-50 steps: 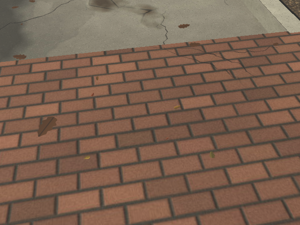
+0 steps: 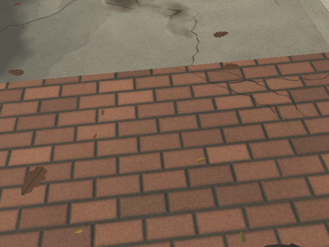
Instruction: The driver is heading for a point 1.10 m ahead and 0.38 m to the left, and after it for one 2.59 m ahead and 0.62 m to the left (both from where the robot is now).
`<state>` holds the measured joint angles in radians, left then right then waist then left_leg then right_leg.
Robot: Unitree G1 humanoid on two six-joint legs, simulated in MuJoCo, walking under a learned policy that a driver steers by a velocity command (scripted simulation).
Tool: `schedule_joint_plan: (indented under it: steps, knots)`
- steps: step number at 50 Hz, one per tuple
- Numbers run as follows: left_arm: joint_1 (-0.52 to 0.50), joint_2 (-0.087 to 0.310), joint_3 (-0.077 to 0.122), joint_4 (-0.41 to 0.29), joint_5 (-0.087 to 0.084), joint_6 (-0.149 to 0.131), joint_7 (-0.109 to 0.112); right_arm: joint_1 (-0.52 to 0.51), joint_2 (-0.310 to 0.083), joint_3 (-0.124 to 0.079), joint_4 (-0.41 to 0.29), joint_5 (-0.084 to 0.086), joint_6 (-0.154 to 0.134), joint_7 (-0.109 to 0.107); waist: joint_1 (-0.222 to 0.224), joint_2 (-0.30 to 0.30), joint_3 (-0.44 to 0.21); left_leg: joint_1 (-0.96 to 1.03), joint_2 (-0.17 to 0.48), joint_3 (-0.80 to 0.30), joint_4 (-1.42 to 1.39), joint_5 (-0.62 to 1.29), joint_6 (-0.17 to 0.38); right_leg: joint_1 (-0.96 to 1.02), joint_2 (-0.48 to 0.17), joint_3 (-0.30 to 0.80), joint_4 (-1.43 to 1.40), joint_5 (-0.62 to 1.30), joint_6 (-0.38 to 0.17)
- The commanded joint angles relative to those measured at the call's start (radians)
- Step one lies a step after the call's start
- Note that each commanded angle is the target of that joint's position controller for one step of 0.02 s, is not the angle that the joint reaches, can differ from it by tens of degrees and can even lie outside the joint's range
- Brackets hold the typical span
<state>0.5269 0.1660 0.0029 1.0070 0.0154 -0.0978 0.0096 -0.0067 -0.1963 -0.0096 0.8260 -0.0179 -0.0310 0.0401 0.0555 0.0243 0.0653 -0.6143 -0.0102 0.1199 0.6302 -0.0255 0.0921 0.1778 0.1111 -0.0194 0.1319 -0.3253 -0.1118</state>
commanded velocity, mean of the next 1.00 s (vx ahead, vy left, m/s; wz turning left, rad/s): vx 0.50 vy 0.00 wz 0.51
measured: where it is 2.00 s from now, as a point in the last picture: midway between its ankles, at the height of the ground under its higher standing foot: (92, 137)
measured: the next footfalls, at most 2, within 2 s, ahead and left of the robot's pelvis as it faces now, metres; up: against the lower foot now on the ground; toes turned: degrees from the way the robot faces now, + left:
left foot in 0.08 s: +0.21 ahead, +0.05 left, +0.00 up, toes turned +5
right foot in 0.62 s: +0.56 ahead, -0.04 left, +0.00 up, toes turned +22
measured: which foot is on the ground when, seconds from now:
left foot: up 0.00-0.06, down 0.08-0.64, up 0.66-1.00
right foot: down 0.00-0.10, up 0.12-0.60, down 0.62-1.00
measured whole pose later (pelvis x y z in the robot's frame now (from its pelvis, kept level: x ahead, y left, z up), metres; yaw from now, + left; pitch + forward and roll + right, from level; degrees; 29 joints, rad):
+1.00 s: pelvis +0.53 +0.05 +0.01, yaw +33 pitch +1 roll -2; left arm 0.42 0.24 0.04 0.89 0.02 -0.09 0.00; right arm 0.09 -0.27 -0.05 0.74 -0.03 0.00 0.07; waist 0.05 0.04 0.04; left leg -0.69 0.06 0.00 0.87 -0.04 0.06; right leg -0.01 0.02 -0.20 0.24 -0.25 -0.03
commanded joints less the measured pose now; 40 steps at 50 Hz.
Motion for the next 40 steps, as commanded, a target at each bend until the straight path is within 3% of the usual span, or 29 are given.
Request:
schedule_joint_plan:
  steps: [1, 3, 4, 5, 6, 7, 8, 9, 10, 12, 15, 20, 25, 27, 28, 29, 30, 31, 32, 33, 34, 35, 36, 37, 40]
  knots:
    - [0.013, 0.153, 0.028, -0.013, 0.007, -0.010, 0.024, 0.041, -0.098, -0.024, -0.025, 0.003, -0.015, -0.014, -0.082, -0.111, -0.024, 0.187, -0.079, 0.029, -0.032, -0.064, 0.060, -0.045, -0.301, -0.008, 0.193, 1.236, 0.027]
    - [-0.020, 0.192, 0.039, -0.013, 0.014, 0.006, 0.034, 0.285, -0.132, -0.046, 0.063, 0.002, -0.026, -0.025, -0.181, -0.117, -0.132, 0.416, -0.109, 0.008, -0.105, -0.097, 0.105, -0.070, -0.305, -0.030, 0.512, 1.253, 0.039]
    - [-0.063, 0.205, 0.042, -0.031, 0.008, 0.008, 0.030, 0.426, -0.167, -0.064, 0.102, -0.012, -0.029, -0.032, -0.255, -0.093, -0.185, 0.626, -0.029, -0.099, -0.144, -0.127, 0.155, -0.241, -0.282, -0.051, 0.755, 1.039, 0.044]
    - [-0.060, 0.147, 0.032, -0.065, 0.018, 0.001, 0.024, 0.502, -0.237, -0.085, 0.112, -0.018, -0.024, -0.037, -0.234, 0.058, -0.254, 0.781, 0.213, -0.425, -0.136, -0.112, 0.226, -0.449, -0.154, -0.099, 1.103, 0.287, 0.038]
    - [0.002, 0.115, 0.034, -0.089, -0.001, 0.000, 0.003, 0.450, -0.246, -0.090, 0.110, -0.003, -0.012, -0.030, -0.146, 0.197, -0.282, 0.943, 0.359, -0.912, -0.297, -0.211, 0.399, -0.822, -0.008, 0.019, 1.361, -0.198, 0.068]
    - [-0.097, 0.171, 0.037, -0.114, 0.017, -0.010, 0.000, 0.347, -0.207, -0.087, 0.094, 0.021, -0.013, -0.022, -0.125, 0.031, -0.142, 0.818, 0.317, -0.798, -0.377, -0.323, 0.348, -0.909, -0.100, 0.102, 1.301, -0.070, 0.037]
    - [-0.177, 0.192, 0.044, -0.141, 0.009, -0.021, -0.007, 0.287, -0.167, -0.079, 0.077, 0.018, -0.015, -0.020, -0.107, -0.016, -0.055, 0.672, 0.291, -0.696, -0.417, -0.274, 0.315, -0.883, -0.128, 0.091, 1.242, 0.007, 0.039]
    - [-0.199, 0.181, 0.045, -0.148, 0.009, -0.022, -0.007, 0.266, -0.130, -0.070, 0.081, 0.009, -0.021, -0.020, -0.060, -0.089, -0.003, 0.554, 0.251, -0.620, -0.438, -0.150, 0.276, -0.830, -0.159, 0.089, 1.171, 0.034, 0.049]
    - [-0.204, 0.169, 0.043, -0.155, 0.020, -0.007, -0.008, 0.268, -0.122, -0.065, 0.082, 0.010, -0.029, -0.027, -0.033, -0.107, 0.003, 0.477, 0.211, -0.556, -0.440, -0.057, 0.251, -0.775, -0.178, 0.091, 1.118, 0.033, 0.069]
    - [-0.197, 0.132, 0.035, -0.167, 0.034, 0.028, -0.013, 0.294, -0.135, -0.063, 0.093, 0.015, -0.047, -0.031, -0.008, -0.075, -0.009, 0.404, 0.162, -0.471, -0.447, 0.055, 0.225, -0.719, -0.192, 0.070, 1.028, 0.030, 0.101]
    - [-0.315, 0.129, 0.033, -0.222, 0.033, 0.049, -0.018, 0.358, -0.175, -0.070, 0.103, 0.019, -0.052, -0.035, -0.031, -0.025, 0.011, 0.359, 0.111, -0.414, -0.468, 0.102, 0.193, -0.758, -0.201, 0.031, 0.887, 0.135, 0.138]
    - [-0.524, 0.140, 0.030, -0.300, 0.024, 0.058, -0.027, 0.495, -0.172, -0.069, 0.115, 0.018, -0.038, -0.039, -0.122, 0.027, -0.009, 0.503, 0.084, -0.426, -0.415, 0.221, 0.101, -0.850, -0.174, 0.020, 0.684, 0.325, 0.154]
    - [-0.679, 0.146, 0.016, -0.368, 0.015, 0.048, -0.033, 0.567, -0.183, -0.071, 0.109, 0.001, -0.029, -0.053, -0.173, 0.055, -0.006, 0.663, 0.105, -0.485, -0.336, 0.316, 0.119, -0.890, -0.125, 0.023, 0.537, 0.281, 0.143]
    - [-0.676, 0.158, 0.015, -0.383, 0.009, 0.036, -0.033, 0.548, -0.197, -0.077, 0.096, -0.003, -0.029, -0.061, -0.155, 0.069, -0.009, 0.676, 0.123, -0.511, -0.298, 0.352, 0.113, -0.817, -0.111, 0.038, 0.460, 0.258, 0.125]
    - [-0.632, 0.171, 0.018, -0.376, 0.006, 0.031, -0.030, 0.512, -0.207, -0.080, 0.084, -0.003, -0.030, -0.064, -0.124, 0.076, -0.018, 0.647, 0.123, -0.513, -0.272, 0.382, 0.096, -0.724, -0.100, 0.042, 0.413, 0.234, 0.112]
    - [-0.543, 0.191, 0.027, -0.352, 0.004, 0.025, -0.023, 0.466, -0.220, -0.084, 0.070, -0.002, -0.033, -0.062, -0.078, 0.078, -0.049, 0.596, 0.107, -0.503, -0.209, 0.469, 0.071, -0.571, -0.074, 0.037, 0.372, 0.196, 0.093]
    - [-0.407, 0.221, 0.040, -0.312, 0.002, 0.016, -0.012, 0.440, -0.228, -0.085, 0.063, 0.004, -0.040, -0.053, -0.017, 0.050, -0.119, 0.557, 0.068, -0.482, -0.072, 0.521, 0.048, -0.381, -0.063, 0.031, 0.318, 0.217, 0.069]
    - [-0.251, 0.270, 0.057, -0.284, 0.017, 0.002, 0.005, 0.423, -0.210, -0.082, 0.047, 0.016, -0.051, -0.040, 0.052, 0.004, -0.227, 0.433, 0.016, -0.447, 0.135, 0.371, 0.028, -0.132, -0.172, 0.124, 0.309, 0.178, 0.030]
    - [-0.125, 0.351, 0.077, -0.285, 0.046, 0.004, 0.023, 0.472, -0.116, -0.061, 0.010, 0.044, -0.057, -0.041, 0.061, -0.164, -0.381, 0.219, -0.071, -0.325, 0.423, -0.142, 0.003, 0.131, -0.464, 0.431, 0.301, 0.068, -0.029]
    - [-0.170, 0.362, 0.088, -0.283, 0.035, 0.022, 0.015, 0.549, -0.145, -0.065, -0.009, 0.041, -0.048, -0.046, -0.007, -0.332, -0.443, 0.038, -0.130, -0.252, 0.590, -0.538, -0.001, 0.162, -0.576, 0.801, 0.189, 0.002, -0.128]
    - [-0.251, 0.259, 0.074, -0.300, 0.025, 0.031, 0.009, 0.511, -0.192, -0.072, 0.023, 0.009, -0.028, -0.052, -0.035, -0.149, -0.264, -0.029, -0.038, -0.248, 0.653, -0.440, -0.001, 0.002, -0.532, 0.701, 0.167, -0.119, -0.114]
    - [-0.304, 0.185, 0.057, -0.306, 0.017, 0.030, 0.005, 0.435, -0.182, -0.072, 0.017, -0.003, -0.023, -0.039, -0.033, -0.051, -0.145, -0.017, -0.009, -0.233, 0.623, -0.355, -0.008, -0.139, -0.473, 0.541, 0.137, -0.087, -0.093]
    - [-0.324, 0.161, 0.049, -0.298, 0.021, 0.027, 0.002, 0.405, -0.159, -0.070, 0.007, -0.004, -0.017, -0.030, -0.051, -0.047, -0.085, 0.005, 0.018, -0.221, 0.585, -0.318, -0.015, -0.232, -0.427, 0.424, 0.101, 0.013, -0.067]
    - [-0.306, 0.160, 0.047, -0.280, 0.018, 0.019, 0.003, 0.387, -0.150, -0.070, -0.004, -0.017, -0.007, -0.020, -0.062, -0.085, -0.057, 0.020, 0.041, -0.215, 0.557, -0.308, -0.021, -0.286, -0.397, 0.339, 0.081, 0.098, -0.056]
    - [-0.254, 0.164, 0.052, -0.243, 0.002, -0.011, -0.008, 0.357, -0.126, -0.065, -0.029, -0.021, 0.020, 0.001, -0.078, -0.113, -0.055, 0.014, 0.056, -0.193, 0.546, -0.264, -0.027, -0.316, -0.374, 0.199, 0.047, 0.292, -0.052]
Velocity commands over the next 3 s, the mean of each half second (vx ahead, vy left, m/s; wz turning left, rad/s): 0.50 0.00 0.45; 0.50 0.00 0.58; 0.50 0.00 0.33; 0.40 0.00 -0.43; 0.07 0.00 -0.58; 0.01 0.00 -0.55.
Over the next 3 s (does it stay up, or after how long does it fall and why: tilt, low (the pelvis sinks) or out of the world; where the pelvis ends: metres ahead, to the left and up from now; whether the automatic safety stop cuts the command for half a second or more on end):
stays up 0.95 0.43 0.01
